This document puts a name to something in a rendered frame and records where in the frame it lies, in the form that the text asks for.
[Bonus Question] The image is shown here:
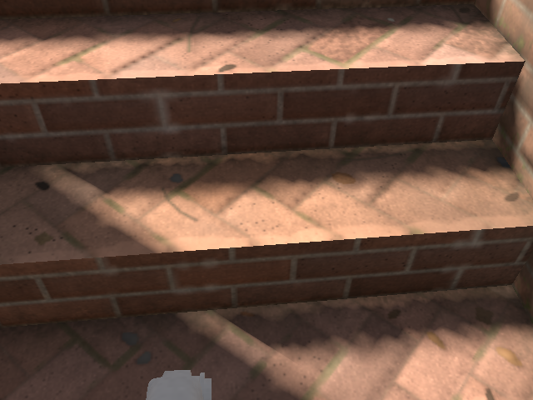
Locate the robot left thigh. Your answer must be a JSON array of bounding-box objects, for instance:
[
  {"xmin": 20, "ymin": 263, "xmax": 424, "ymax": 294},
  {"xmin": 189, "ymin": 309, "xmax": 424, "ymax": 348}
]
[{"xmin": 147, "ymin": 370, "xmax": 212, "ymax": 400}]

